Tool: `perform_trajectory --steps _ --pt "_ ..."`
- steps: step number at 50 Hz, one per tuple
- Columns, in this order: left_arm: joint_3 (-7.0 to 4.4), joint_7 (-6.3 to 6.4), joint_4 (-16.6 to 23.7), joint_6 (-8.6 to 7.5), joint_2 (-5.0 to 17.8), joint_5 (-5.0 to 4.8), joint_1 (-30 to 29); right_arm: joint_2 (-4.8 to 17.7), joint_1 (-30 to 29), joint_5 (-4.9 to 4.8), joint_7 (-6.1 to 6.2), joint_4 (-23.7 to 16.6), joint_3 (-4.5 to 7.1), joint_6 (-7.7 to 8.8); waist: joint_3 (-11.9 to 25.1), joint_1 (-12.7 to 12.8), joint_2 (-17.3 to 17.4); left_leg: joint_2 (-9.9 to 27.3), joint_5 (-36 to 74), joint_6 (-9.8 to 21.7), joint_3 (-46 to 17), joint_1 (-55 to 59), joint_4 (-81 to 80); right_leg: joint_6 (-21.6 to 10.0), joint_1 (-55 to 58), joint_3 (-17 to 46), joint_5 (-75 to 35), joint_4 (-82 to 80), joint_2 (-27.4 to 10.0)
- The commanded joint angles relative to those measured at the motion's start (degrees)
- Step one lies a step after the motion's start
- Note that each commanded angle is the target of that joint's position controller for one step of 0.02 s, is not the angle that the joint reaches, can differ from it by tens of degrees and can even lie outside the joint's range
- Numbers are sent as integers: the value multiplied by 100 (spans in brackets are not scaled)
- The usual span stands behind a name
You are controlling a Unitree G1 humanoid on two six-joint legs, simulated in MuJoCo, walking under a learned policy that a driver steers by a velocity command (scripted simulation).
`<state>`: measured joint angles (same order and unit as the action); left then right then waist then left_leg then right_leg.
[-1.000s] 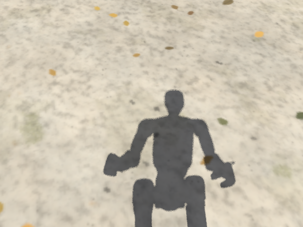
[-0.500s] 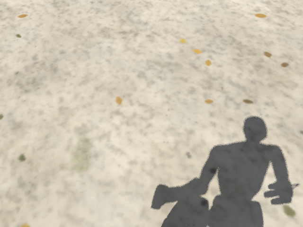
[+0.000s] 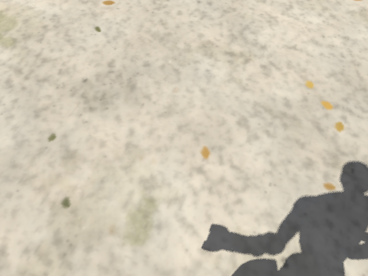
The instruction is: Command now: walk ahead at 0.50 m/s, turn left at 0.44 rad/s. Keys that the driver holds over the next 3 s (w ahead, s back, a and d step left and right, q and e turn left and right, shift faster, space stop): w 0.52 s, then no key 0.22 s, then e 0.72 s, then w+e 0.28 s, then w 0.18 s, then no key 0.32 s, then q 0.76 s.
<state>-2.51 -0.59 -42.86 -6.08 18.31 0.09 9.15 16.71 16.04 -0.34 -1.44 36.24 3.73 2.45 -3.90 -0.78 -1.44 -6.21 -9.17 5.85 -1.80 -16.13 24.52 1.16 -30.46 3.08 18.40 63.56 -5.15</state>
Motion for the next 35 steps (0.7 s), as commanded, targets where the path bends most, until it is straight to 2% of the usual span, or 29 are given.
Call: perform_trajectory --steps 1,5,7,10,13,14,15,16,17,18,19,20,21,22,23,25,27,29,30,32,35 --pt "-123 17 216 62 464 82 275 756 -191 11 104 -346 189 172 596 192 355 1533 1695 1140 -1480 491 -1219 226 -428 -20 -591 -596 -176" --pt "-4 -34 391 48 214 49 -577 850 107 -11 185 -71 190 161 334 -164 472 1174 1183 762 -861 228 -1265 276 -119 -139 -2287 -2322 23" --pt "13 -81 480 20 207 -11 -944 919 343 -30 179 84 198 172 220 -344 498 1267 709 701 -931 263 -1313 225 74 -165 -2742 -2811 152" --pt "-22 -146 620 -21 339 -49 -1256 924 591 -69 167 298 202 151 58 -440 533 1572 653 683 -1204 906 -1058 30 -216 -60 -2483 -3241 184" --pt "-77 -199 648 -56 453 -35 -1123 947 669 -59 198 444 224 65 74 -307 676 1851 1287 560 -1429 1544 -696 -234 -186 -89 -1745 -3474 256" --pt "-110 -195 602 -68 509 -32 -896 963 609 -59 204 457 230 35 176 -168 742 1822 1885 487 -1405 1631 -447 -340 145 -207 -1501 -3552 354" --pt "-197 -165 448 -80 638 -13 -345 922 512 -52 208 448 207 8 512 145 693 1585 2805 363 -1210 1606 180 -498 938 -386 -1547 -3735 518" --pt "-293 -133 280 -90 878 31 497 751 490 5 214 389 123 -4 1254 526 538 1284 2774 181 -944 1106 1336 -783 2345 -76 -1843 -3496 136" --pt "-420 -109 188 -74 1365 110 1289 380 1035 7 205 291 -4 61 2235 555 -515 522 999 -260 -519 -802 3412 -1576 4610 1920 -1426 -3442 -1125" --pt "-394 -160 -22 -19 1145 -39 1638 302 1253 -54 200 343 -57 134 2598 585 -1567 38 -2316 -473 -615 -2106 4689 -2024 5339 3920 -98 -4387 -1738" --pt "-273 -149 16 5 768 -142 1383 812 734 -159 179 280 60 177 1780 691 -872 404 -2163 -430 -863 -2735 5125 -1761 4826 3650 849 -4641 -1615" --pt "-219 -116 98 50 621 -86 989 862 195 -180 166 139 64 202 1121 622 -444 711 -1676 -396 -591 -2833 5035 -1541 4049 2867 739 -4741 -1406" --pt "-174 -113 119 74 531 -11 681 797 -120 -93 163 65 55 219 587 472 -151 928 -1281 -399 -416 -2731 4641 -1473 3226 2308 165 -4928 -1164" --pt "-125 -107 143 55 395 44 505 747 -135 -18 166 80 83 205 433 301 -182 1122 -988 -409 -416 -2460 4273 -1414 2757 1942 -361 -5058 -973" --pt "-106 -106 144 42 359 72 429 637 3 -19 155 130 72 180 408 174 -307 1198 -829 -441 -387 -2164 4094 -1397 2465 1690 -754 -5187 -830" --pt "-118 -101 75 1 400 8 453 437 153 -14 158 204 30 124 430 69 -384 1253 -713 -535 -261 -1997 3757 -1480 2224 1254 -1386 -5371 -726" --pt "-157 -70 -4 -12 555 -8 487 358 -158 36 182 99 -7 112 266 82 -275 1278 -359 -669 -160 -2147 3153 -1537 2133 875 -2421 -5472 -710" --pt "-173 -26 -74 39 621 -2 481 231 -418 79 177 55 -59 151 278 114 -218 1178 267 -738 -15 -1841 2271 -1371 2044 270 -3832 -5308 -477" --pt "-173 -3 -112 70 636 -14 526 153 -575 77 156 40 -88 182 324 175 -244 1075 666 -733 85 -1575 1794 -1257 1986 8 -4151 -5238 -329" --pt "-172 34 -253 124 673 -45 827 119 -937 53 99 -4 -99 224 448 368 -268 868 1457 -729 175 -1221 1164 -1152 2125 -121 -4127 -5150 -273" --pt "-170 69 -402 232 698 -80 958 237 -1177 47 19 -67 -55 248 496 392 -330 763 1537 -586 30 -1071 627 -1067 2569 39 -3871 -4820 -465"
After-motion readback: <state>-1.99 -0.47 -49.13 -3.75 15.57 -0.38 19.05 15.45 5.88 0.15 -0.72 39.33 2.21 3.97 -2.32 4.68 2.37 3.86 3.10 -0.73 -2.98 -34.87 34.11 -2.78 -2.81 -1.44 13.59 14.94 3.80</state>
